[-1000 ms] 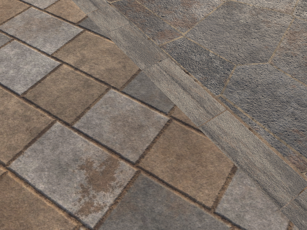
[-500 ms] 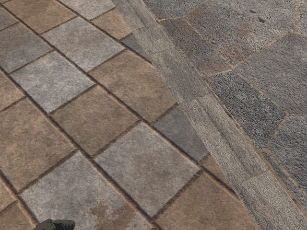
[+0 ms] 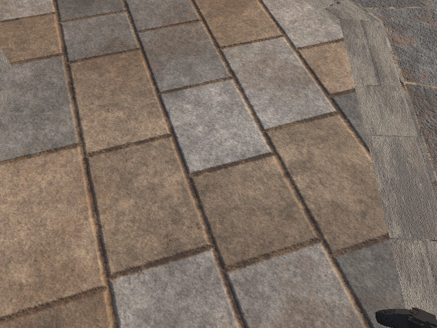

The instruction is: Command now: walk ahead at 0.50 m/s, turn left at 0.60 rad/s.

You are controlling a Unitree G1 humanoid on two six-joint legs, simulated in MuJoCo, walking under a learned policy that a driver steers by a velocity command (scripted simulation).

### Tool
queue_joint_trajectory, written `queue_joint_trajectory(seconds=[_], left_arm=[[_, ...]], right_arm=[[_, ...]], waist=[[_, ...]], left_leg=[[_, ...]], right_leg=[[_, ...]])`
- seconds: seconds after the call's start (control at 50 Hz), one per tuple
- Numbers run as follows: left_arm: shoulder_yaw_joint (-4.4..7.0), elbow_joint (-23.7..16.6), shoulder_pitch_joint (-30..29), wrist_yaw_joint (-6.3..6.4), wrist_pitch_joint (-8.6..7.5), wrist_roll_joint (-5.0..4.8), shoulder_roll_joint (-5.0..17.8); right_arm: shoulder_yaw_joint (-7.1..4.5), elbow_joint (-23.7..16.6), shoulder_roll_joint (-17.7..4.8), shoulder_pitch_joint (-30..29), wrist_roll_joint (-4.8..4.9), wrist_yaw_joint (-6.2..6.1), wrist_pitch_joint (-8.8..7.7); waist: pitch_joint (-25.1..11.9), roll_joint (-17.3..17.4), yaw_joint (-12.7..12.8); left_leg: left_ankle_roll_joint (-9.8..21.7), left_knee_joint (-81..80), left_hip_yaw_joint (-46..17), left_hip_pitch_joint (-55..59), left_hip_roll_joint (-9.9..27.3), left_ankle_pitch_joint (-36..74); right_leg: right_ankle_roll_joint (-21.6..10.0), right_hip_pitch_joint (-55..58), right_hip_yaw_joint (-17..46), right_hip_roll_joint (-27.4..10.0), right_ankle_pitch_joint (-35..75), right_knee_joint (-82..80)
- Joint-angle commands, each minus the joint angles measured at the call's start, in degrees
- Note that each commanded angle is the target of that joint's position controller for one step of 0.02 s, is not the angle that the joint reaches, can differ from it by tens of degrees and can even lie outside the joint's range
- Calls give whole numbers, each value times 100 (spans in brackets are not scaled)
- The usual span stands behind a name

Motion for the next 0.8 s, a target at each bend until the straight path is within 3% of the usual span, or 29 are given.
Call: queue_joint_trajectory(seconds=[0.02, 0.04, 0.06, 0.1, 0.14, 0.18, 0.24, 0.36, 0.4, 0.44, 0.46, 0.48, 0.5, 0.52, 0.54, 0.56, 0.58, 0.6, 0.64, 0.7, 0.8], left_arm=[[158, -1085, -817, -69, -130, 68, 844], [87, -1081, -838, -80, -189, -10, 671], [73, -976, -697, -69, -203, 2, 631], [74, -875, -396, -78, -27, 172, 633], [74, -888, -395, -116, 113, 196, 575], [59, -997, -738, -131, 157, 176, 504], [38, -1157, -1383, -142, 144, 163, 459], [-26, -1427, -2336, -215, 39, 100, 392], [-28, -1516, -2502, -227, -1, 82, 423], [-3, -1472, -2244, -213, -37, 76, 489], [37, -1350, -1871, -175, -54, 71, 563], [99, -1146, -1251, -111, -82, 62, 671], [160, -897, -386, -35, -138, 89, 796], [254, -793, 565, 61, -171, 205, 1218], [388, -694, 592, 23, -132, 229, 1719], [286, -731, 143, -47, -80, 24, 1173], [199, -796, -375, -69, -85, -21, 806], [140, -778, -594, -90, -114, 22, 583], [78, -615, -609, -72, -184, 5, 452], [96, -369, -282, -104, -315, -61, 543], [85, -86, 66, -119, -310, -87, 531]], right_arm=[[-529, 147, -1601, 2085, 188, -223, 55], [-457, 248, -1314, 1859, 216, -276, 38], [-375, 258, -1030, 1607, 222, -298, 3], [-277, 190, -779, 1210, 264, -307, -80], [-278, 229, -800, 1313, 285, -272, -180], [-315, 299, -912, 1525, 264, -259, -211], [-283, 451, -824, 1899, 269, -258, -242], [-236, 761, -815, 2541, 232, -322, -307], [-230, 833, -863, 2613, 200, -362, -306], [-232, 871, -939, 2467, 178, -402, -310], [-234, 877, -990, 2350, 175, -412, -324], [-239, 908, -1042, 2290, 160, -403, -328], [-218, 921, -1009, 2214, 170, -380, -339], [-116, 756, -658, 2280, 186, -364, -373], [-73, 759, -285, 3070, 363, -340, -361], [-120, 845, -711, 2667, 133, -374, -331], [-130, 778, -710, 2208, 141, -328, -330], [-89, 725, -616, 1938, 143, -292, -330], [-54, 740, -498, 1932, 70, -218, -221], [-8, 742, -365, 1807, 34, -149, -135], [118, 374, -191, 521, 63, -93, -141]], waist=[[-1669, 542, -1071], [-1009, 339, -827], [-622, 105, -535], [-528, 225, -155], [-569, 228, -101], [-407, 204, -185], [-149, 268, -421], [-26, 310, -819], [56, 349, -834], [76, 418, -633], [-57, 455, -450], [-379, 411, -178], [-858, 221, 252], [-1640, -364, 551], [-2048, -1773, 97], [-1366, -699, -7], [-654, -272, -143], [-385, -43, -201], [-262, -357, -395], [-268, -411, -444], [25, -380, -215]], left_leg=[[1354, -1876, -4088, 4449, 2074, -136], [1236, -1826, -3260, 3715, 1929, 625], [982, -1888, -2727, 2979, 1594, 1270], [817, -2056, -2182, 2158, 1150, 1759], [882, -2194, -2063, 1911, 984, 1884], [875, -2381, -2086, 1782, 902, 1500], [754, -2556, -2066, 2042, 888, 1367], [533, -2330, -1955, 2901, 1013, 2219], [476, -2236, -2006, 3095, 1133, 2471], [329, -2047, -1957, 3092, 1206, 3037], [227, -1723, -1867, 3038, 1160, 3834], [143, -1008, -1742, 3019, 1035, 4594], [39, 104, -1487, 2635, 773, 4397], [-64, 1820, -1250, 1671, 422, 2550], [-306, 3559, -886, -105, -710, -1891], [-208, 3911, -1339, -621, -324, -1736], [-217, 3753, -1274, -657, -58, -1212], [-234, 3481, -1169, -549, 136, -938], [-334, 3053, -990, -225, 368, -797], [-473, 2727, -746, -355, 481, -594], [-691, 1199, -341, -826, 715, 423]], right_leg=[[-76, -4072, 1320, 443, -163, 3560], [-127, -4015, 1350, 195, 366, 3174], [-146, -3620, 1371, 14, 568, 2571], [-47, -2911, 1413, -76, 627, 2090], [46, -2810, 1327, -4, 772, 1844], [115, -3025, 1287, 29, 1162, 1434], [130, -3451, 1285, 27, 1877, 597], [-115, -3520, 1164, 286, 2569, -636], [-257, -3365, 1137, 399, 2437, -949], [-448, -2777, 1106, 555, 2099, -1285], [-549, -2178, 1037, 737, 1848, -1405], [-659, -1406, 941, 951, 1653, -1547], [-820, -239, 1048, 821, 1854, -1830], [-1112, 1137, 2482, -476, 1163, -1892], [-1917, 2111, 5326, -1774, 1074, -2657], [-1808, 1468, 5484, -1517, 565, -2961], [-1700, 688, 4434, -1315, 670, -3008], [-1569, 201, 3775, -1026, 1274, -3148], [-1355, -299, 2895, -598, 2126, -3355], [-1439, -319, 2426, -484, 2932, -3562], [-1340, -190, 1757, -166, 3314, -3833]])
Velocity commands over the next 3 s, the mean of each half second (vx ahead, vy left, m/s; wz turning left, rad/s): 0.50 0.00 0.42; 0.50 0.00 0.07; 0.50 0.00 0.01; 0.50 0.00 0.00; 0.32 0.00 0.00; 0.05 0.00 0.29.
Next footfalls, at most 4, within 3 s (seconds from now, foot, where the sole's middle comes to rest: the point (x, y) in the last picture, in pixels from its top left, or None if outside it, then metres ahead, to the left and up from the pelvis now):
0.50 right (254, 317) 0.47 -0.06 -0.75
1.02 left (178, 239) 0.70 0.19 -0.75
1.58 right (219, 160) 1.04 0.07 -0.75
2.14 left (164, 109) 1.29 0.31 -0.75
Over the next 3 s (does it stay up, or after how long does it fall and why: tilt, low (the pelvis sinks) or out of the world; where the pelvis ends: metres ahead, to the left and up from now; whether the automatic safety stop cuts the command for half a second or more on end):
stays up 1.28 0.24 0.02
